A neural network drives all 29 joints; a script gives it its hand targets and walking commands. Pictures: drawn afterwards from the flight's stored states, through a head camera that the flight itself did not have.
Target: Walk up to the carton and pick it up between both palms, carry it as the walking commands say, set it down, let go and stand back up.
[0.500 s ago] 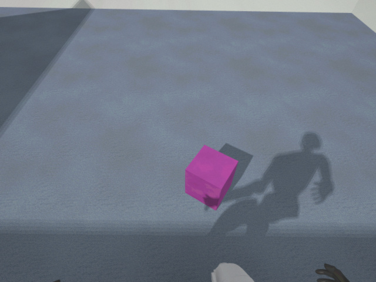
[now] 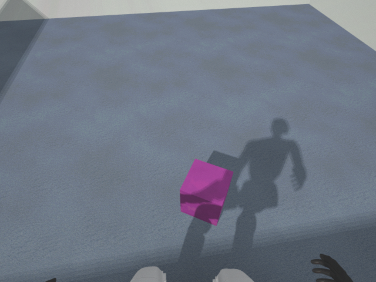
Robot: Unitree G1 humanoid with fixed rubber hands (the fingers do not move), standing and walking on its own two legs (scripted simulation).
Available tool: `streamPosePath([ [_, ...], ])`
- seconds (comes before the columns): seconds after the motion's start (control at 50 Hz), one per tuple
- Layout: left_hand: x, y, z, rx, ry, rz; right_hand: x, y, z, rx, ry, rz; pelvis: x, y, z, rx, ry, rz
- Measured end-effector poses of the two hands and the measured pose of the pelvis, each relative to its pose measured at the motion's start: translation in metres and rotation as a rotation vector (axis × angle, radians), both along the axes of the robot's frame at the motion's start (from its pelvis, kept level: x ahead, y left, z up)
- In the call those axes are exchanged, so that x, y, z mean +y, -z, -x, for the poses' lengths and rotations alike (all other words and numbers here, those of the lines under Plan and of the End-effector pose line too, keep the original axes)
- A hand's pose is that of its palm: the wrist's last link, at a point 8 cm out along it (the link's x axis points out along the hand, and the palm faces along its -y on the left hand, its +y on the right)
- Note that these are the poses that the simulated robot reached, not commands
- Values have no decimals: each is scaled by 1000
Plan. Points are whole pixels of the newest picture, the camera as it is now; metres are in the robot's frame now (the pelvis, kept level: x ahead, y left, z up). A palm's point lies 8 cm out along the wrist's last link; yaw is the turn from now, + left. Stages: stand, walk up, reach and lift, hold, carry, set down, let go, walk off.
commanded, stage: walk up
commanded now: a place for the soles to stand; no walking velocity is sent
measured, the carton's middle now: (205, 192) +0.62 -0.10 -0.61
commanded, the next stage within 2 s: none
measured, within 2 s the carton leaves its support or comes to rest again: neither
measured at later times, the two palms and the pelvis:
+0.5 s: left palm (36, 239) +0.23 +0.37 -0.08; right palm out of the picture +0.11 -0.27 -0.09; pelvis +0.10 +0.06 +0.00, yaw -9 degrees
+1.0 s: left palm (42, 227) +0.27 +0.38 -0.10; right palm out of the picture +0.09 -0.25 -0.08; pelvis +0.11 +0.09 +0.00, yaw -16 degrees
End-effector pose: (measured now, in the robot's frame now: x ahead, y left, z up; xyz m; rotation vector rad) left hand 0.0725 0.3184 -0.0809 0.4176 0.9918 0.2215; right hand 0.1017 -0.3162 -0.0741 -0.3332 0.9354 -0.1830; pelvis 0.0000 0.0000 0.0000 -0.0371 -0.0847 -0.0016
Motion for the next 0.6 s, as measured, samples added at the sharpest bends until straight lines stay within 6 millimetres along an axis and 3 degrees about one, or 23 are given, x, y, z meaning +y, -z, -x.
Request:
streamPosePath([
  [0.04,15,4,-19,-8,25,5,10,-1,2,-4,30,14,16,3,-9,25,21,7],
  [0.12,33,4,-60,-10,89,6,27,0,24,31,122,38,40,2,-28,42,68,6],
  [0.28,43,-7,-119,37,177,3,43,-11,40,132,232,49,59,-14,-65,72,117,-5],
  [0.44,43,5,-153,59,203,-29,47,20,14,172,252,18,57,5,-97,47,149,-27],
  [0.6,62,-1,-175,40,204,-39,63,14,-29,90,237,23,77,2,-115,21,199,-32],
])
